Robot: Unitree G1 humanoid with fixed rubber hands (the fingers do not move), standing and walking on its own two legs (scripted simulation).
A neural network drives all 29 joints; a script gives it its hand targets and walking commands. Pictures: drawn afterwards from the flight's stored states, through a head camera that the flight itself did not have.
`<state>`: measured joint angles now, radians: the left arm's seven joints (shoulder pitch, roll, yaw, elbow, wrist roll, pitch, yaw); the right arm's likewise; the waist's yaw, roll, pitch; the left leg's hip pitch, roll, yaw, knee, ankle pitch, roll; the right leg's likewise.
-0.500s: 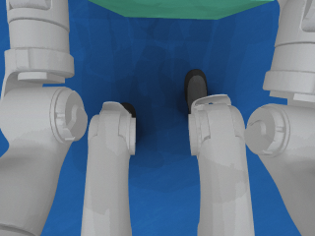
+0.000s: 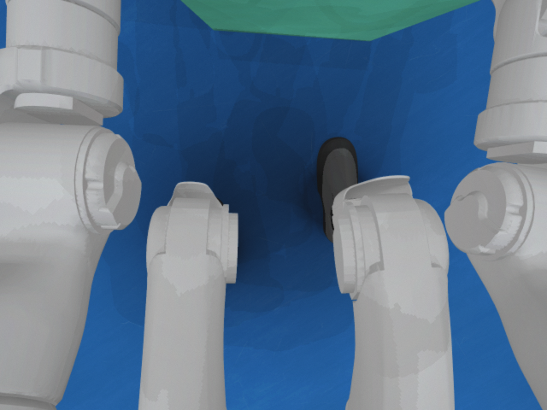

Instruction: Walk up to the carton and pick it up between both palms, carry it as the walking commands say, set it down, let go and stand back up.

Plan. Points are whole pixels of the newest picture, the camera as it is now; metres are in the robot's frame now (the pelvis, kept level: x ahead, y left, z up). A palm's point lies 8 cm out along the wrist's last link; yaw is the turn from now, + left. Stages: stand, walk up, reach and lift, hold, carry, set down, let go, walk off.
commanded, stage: set down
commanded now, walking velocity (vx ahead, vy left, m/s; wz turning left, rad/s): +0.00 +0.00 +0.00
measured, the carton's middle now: out of the picture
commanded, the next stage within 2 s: none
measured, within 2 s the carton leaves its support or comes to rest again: rests again in 0.20 s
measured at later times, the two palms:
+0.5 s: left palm out of the picture +0.61 +0.10 -0.16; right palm out of the picture +0.55 -0.23 -0.16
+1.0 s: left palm out of the picture +0.61 +0.11 -0.16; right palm out of the picture +0.55 -0.23 -0.16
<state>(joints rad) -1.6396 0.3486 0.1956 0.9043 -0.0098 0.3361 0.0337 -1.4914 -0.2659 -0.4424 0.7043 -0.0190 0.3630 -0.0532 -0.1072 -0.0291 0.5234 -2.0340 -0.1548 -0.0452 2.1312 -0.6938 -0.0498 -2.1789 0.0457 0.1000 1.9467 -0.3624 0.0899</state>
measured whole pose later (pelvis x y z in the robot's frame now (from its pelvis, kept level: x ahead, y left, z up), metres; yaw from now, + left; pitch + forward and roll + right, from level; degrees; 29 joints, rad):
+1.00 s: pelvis +0.02 +0.00 -0.02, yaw +2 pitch +44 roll -1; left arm -1.57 0.30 0.23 1.04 0.06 0.24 0.00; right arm -1.39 -0.23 -0.55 0.85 -0.10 0.24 0.01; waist -0.11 0.03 0.24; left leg -2.22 -0.20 -0.06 2.16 -0.70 -0.05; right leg -2.34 -0.01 0.08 1.98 -0.41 0.09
